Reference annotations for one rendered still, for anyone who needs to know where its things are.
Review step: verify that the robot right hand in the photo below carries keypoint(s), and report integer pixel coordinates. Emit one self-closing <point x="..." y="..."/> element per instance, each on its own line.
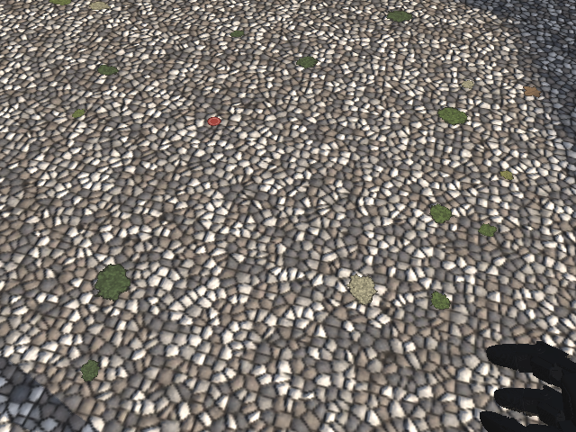
<point x="547" y="363"/>

